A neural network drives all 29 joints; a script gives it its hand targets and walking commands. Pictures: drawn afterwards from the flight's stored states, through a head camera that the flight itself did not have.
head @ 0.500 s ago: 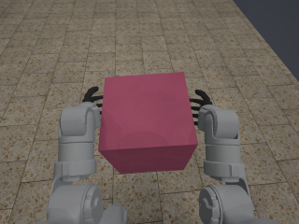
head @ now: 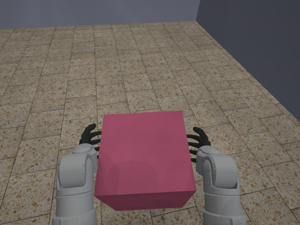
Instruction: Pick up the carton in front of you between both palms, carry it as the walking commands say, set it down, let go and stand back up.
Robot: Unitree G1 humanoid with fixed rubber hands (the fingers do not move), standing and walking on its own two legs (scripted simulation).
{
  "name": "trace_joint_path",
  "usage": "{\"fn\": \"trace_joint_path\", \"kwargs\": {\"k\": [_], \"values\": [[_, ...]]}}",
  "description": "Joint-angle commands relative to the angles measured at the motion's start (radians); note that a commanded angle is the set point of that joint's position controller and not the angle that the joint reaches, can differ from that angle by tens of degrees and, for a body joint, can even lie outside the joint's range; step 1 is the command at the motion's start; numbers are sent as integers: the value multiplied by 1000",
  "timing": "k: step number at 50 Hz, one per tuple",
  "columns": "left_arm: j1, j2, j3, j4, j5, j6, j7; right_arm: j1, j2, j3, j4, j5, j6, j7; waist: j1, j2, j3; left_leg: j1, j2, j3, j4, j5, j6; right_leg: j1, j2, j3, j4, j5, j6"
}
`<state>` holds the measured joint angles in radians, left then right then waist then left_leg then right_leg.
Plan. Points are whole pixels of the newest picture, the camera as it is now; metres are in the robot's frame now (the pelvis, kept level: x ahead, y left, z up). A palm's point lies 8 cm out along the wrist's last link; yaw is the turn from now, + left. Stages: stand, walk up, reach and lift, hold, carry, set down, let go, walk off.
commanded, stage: carry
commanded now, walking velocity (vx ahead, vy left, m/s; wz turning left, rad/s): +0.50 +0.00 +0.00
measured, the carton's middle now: (146, 165) +0.29 -0.01 -0.01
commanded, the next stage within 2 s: none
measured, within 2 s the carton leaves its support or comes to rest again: neither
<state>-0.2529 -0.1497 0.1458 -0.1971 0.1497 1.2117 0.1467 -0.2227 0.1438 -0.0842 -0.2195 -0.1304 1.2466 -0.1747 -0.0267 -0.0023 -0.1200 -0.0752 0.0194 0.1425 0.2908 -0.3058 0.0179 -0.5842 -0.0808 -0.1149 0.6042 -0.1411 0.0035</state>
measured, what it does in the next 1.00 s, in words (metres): walks ahead: right foot, then left foot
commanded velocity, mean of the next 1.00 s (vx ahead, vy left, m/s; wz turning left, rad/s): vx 0.50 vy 0.00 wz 0.00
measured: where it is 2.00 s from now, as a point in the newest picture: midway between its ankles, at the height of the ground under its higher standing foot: (137, 121)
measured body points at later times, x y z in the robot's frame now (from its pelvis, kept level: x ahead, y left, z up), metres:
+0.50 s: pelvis +0.32 -0.01 -0.01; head +0.31 -0.01 +0.44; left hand +0.61 +0.15 +0.08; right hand +0.61 -0.15 +0.07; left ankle +0.46 +0.11 -0.73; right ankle +0.18 -0.12 -0.74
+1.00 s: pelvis +0.65 -0.01 -0.02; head +0.63 -0.02 +0.43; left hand +0.94 +0.14 +0.08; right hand +0.93 -0.16 +0.06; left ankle +0.48 +0.10 -0.74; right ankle +0.75 -0.12 -0.75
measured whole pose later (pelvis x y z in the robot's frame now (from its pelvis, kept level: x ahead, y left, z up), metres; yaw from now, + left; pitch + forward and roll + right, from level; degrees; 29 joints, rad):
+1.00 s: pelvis +0.65 -0.01 -0.02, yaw +1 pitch +4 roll -1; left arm -0.28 -0.16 0.14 -0.23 0.13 1.19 0.18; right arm -0.23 0.14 -0.09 -0.24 -0.14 1.24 -0.18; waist -0.01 0.01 -0.11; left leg -0.01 0.09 0.19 0.43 -0.46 -0.04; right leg -0.44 -0.06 -0.21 0.46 -0.10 -0.03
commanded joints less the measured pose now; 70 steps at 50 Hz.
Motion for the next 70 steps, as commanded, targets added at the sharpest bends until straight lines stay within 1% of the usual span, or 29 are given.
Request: {"fn": "trace_joint_path", "kwargs": {"k": [1,3,4,5,6,7,10,12,15,22,24,26,27,28,29,30,32,33,37,45,49,50,51,52,54,56,62,68,70], "values": [[-440,-985,-701,-17,-447,8,-321,-525,980,667,-63,459,-37,348,8,167,-171,117,216,-97,-30,471,83,112,44,-87,-109,55,-13],[-415,-980,-698,16,-455,11,-329,-516,963,667,-57,440,-38,345,26,135,-209,75,181,-7,152,650,47,322,103,-167,-177,55,-33],[-412,-980,-695,10,-449,6,-334,-523,971,671,-55,447,-36,346,36,106,-276,-47,150,27,294,624,4,545,74,-124,-155,8,-46],[-388,-961,-685,49,-445,5,-337,-519,965,670,-22,434,-35,345,64,-30,-354,-198,102,47,557,393,-44,717,-135,180,-232,-99,-111],[-390,-967,-682,90,-440,-6,-342,-558,962,670,-53,432,-32,347,73,-288,-351,-543,-33,16,783,-18,-71,918,-330,582,-326,-48,-245],[-386,-987,-673,84,-451,-12,-347,-563,974,687,-39,436,-39,351,58,-271,-318,-631,3,-104,911,-190,-40,873,-343,586,-331,84,-262],[-451,-1046,-695,31,-481,-24,-353,-574,1041,694,-44,452,-67,344,55,-27,-300,-632,94,-149,849,-78,0,747,-297,372,-331,184,-195],[-461,-1048,-705,-3,-496,-30,-357,-557,1055,704,-64,442,-83,334,46,-71,-273,-570,100,-123,735,-9,-21,646,-255,243,-375,135,-158],[-456,-1025,-708,-43,-508,-25,-365,-538,1038,710,-115,423,-93,311,42,-143,-241,-550,83,-70,565,74,-42,619,-215,135,-408,140,-164],[-389,-943,-683,-14,-465,8,-350,-508,971,695,-102,422,-54,313,57,-127,-118,-506,36,48,235,255,-21,654,-168,17,-368,319,-122],[-378,-937,-677,20,-454,16,-350,-510,956,683,-78,422,-37,324,50,-164,-102,-375,34,70,187,262,-10,629,-164,-22,-323,366,-93],[-392,-936,-674,36,-449,18,-350,-484,961,669,-33,420,-36,333,28,-128,-178,-103,-40,166,125,239,-2,562,-97,-118,-87,468,-46],[-386,-947,-674,61,-444,18,-351,-477,965,655,-26,423,-36,337,5,-69,-259,121,48,40,136,166,3,424,-78,-123,97,332,-7],[-438,-966,-696,6,-465,18,-352,-503,939,646,-32,422,-51,342,3,203,-335,308,321,-444,11,17,137,160,32,-109,401,15,34],[-474,-973,-708,3,-465,20,-353,-522,974,665,-28,432,-58,343,9,316,-320,391,404,-649,-76,90,213,-54,96,-6,562,-338,24],[-474,-1005,-710,9,-479,12,-351,-532,991,655,-42,455,-61,345,10,260,-312,349,403,-567,-44,194,212,-103,33,87,669,-348,-6],[-499,-1053,-717,18,-481,-1,-354,-573,1082,681,-39,459,-72,346,9,57,-290,201,368,-416,-44,259,179,-85,-45,118,614,-257,-30],[-475,-1074,-723,22,-489,-7,-353,-573,1072,689,-67,461,-81,342,20,43,-293,174,331,-319,-56,258,138,-57,-58,124,521,-222,-27],[-419,-1085,-732,-28,-465,-32,-324,-549,1050,694,-149,472,-89,347,15,154,-255,99,280,-139,-124,203,120,-3,-34,38,294,-111,1],[-385,-1007,-716,-21,-457,-3,-322,-519,972,687,-130,458,-59,344,8,153,-150,162,243,-36,-77,405,95,47,7,-62,-73,49,-12],[-382,-977,-700,20,-459,15,-338,-527,935,664,-92,434,-42,338,33,87,-230,22,172,94,246,535,14,486,87,-175,-171,4,-27],[-372,-975,-684,31,-452,18,-340,-557,929,667,-90,442,-36,342,59,-1,-261,-136,145,100,452,396,-21,638,-36,1,-193,-98,-45],[-373,-964,-664,80,-451,18,-342,-598,919,672,-140,441,-27,341,68,-267,-305,-402,14,79,757,156,-67,829,-281,486,-322,-85,-192],[-400,-968,-671,44,-457,10,-345,-630,950,686,-145,449,-22,341,66,-281,-285,-599,-16,-42,891,-191,-57,892,-347,612,-379,26,-253],[-443,-1009,-660,16,-480,17,-347,-650,958,676,-146,454,-31,334,56,-159,-286,-618,81,-137,957,-156,1,784,-303,429,-324,160,-214],[-443,-1042,-674,16,-485,16,-348,-638,996,687,-137,463,-41,325,53,-67,-262,-607,114,-141,828,-30,-3,724,-269,279,-349,179,-149],[-434,-1006,-680,-46,-497,17,-353,-592,1006,686,-167,433,-50,295,50,-147,-211,-597,83,-34,481,133,-42,708,-206,83,-388,247,-149],[-384,-976,-670,-1,-452,28,-347,-563,978,677,-127,430,-26,314,54,-170,-130,-394,33,66,188,287,-13,693,-164,-49,-348,434,-75],[-372,-970,-667,32,-444,26,-348,-546,969,663,-88,438,-21,328,27,-133,-165,-136,-36,143,94,379,-6,620,-108,-135,-113,550,-21]]}}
